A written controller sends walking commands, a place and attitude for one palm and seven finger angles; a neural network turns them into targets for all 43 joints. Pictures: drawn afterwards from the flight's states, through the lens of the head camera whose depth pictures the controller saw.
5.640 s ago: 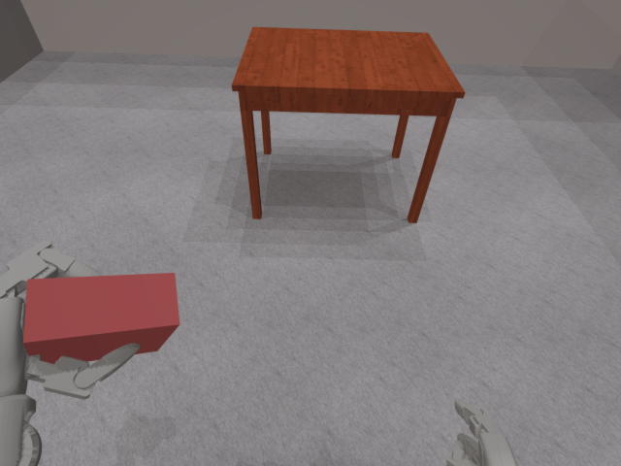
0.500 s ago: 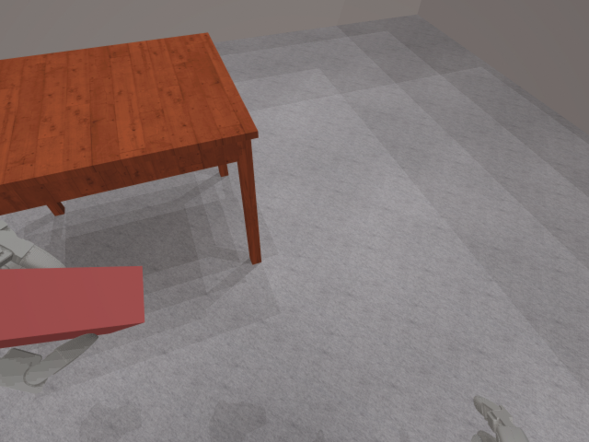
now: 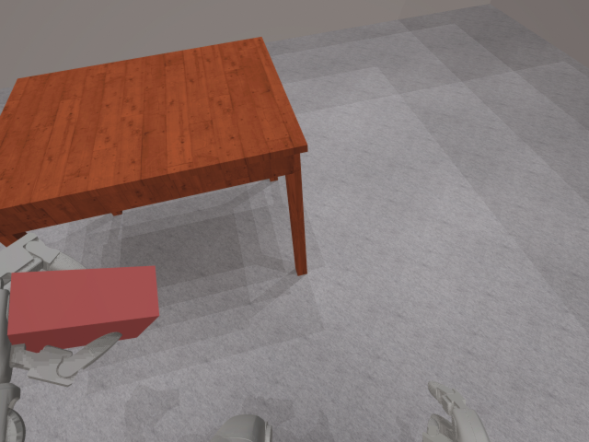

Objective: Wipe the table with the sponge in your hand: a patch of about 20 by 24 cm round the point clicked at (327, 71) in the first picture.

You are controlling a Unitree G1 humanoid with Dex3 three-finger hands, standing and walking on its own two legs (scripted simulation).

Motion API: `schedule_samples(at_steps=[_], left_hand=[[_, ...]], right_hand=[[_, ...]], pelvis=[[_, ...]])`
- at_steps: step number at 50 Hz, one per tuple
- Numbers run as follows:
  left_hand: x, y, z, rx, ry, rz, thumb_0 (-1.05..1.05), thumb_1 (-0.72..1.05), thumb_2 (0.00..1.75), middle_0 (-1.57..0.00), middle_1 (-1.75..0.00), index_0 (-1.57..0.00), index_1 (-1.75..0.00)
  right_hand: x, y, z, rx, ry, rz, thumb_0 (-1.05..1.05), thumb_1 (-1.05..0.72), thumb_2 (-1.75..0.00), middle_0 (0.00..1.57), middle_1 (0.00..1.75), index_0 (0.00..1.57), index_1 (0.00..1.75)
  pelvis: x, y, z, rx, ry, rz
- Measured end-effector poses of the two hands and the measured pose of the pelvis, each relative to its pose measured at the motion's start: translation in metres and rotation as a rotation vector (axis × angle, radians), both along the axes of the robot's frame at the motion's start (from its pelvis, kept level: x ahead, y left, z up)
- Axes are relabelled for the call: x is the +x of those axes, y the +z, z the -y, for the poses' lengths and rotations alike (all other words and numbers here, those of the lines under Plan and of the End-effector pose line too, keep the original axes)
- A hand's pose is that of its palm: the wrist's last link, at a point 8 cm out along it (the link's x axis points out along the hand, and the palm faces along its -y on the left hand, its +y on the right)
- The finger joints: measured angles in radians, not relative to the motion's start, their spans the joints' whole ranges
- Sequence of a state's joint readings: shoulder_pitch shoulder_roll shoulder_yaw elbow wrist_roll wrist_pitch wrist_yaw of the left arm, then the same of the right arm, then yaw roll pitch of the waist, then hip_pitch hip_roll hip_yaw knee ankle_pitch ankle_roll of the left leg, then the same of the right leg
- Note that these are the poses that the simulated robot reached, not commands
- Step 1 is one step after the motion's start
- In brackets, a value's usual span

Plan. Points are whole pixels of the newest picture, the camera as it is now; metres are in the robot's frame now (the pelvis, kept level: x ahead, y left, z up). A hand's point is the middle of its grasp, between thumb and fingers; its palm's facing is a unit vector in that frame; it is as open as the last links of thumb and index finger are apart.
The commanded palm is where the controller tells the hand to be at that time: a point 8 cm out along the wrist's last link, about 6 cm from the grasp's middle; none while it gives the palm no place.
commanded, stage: take the last steps up to it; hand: left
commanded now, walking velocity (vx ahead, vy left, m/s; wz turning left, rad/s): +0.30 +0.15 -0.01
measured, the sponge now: (105, 308) +0.22 +0.21 +0.14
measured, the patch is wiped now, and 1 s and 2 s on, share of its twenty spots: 0.00 0.00 0.00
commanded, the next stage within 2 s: come to a stop and stand still in 1.00 s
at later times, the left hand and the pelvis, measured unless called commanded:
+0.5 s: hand (68, 189) +0.35 +0.29 +0.18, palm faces +0.34 -0.81 -0.48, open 9.5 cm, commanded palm +0.30 +0.34 +0.18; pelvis +0.13 +0.06 +0.00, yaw -2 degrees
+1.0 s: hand (71, 135) +0.45 +0.33 +0.18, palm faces +0.35 -0.81 -0.46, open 9.5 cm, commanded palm +0.40 +0.38 +0.18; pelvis +0.23 +0.11 -0.01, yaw -2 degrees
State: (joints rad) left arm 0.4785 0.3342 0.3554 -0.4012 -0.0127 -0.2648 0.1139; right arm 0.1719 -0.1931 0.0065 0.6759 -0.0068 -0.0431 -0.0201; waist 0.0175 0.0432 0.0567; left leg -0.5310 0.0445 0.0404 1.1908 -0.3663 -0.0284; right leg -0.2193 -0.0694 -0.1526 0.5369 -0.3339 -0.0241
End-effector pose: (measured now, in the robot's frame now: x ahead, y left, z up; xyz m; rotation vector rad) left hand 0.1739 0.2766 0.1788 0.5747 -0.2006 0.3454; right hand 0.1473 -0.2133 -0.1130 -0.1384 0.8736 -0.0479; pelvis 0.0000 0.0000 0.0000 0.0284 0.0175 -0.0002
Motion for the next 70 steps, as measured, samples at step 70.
schedule_samples(at_steps=[70], left_hand=[[0.252,0.012,-0.114,-0.026,-0.013,0.076,-0.01,-0.44,0.99,-0.8,-1.34,-0.81,-1.34]], right_hand=[[0.247,0.014,-0.131,0.011,-0.005,0.103,0.01,-0.9,-0.9,0.21,0.31,0.21,0.3]], pelvis=[[0.25,-0.003,-0.113,-0.034,-0.028,0.038]])
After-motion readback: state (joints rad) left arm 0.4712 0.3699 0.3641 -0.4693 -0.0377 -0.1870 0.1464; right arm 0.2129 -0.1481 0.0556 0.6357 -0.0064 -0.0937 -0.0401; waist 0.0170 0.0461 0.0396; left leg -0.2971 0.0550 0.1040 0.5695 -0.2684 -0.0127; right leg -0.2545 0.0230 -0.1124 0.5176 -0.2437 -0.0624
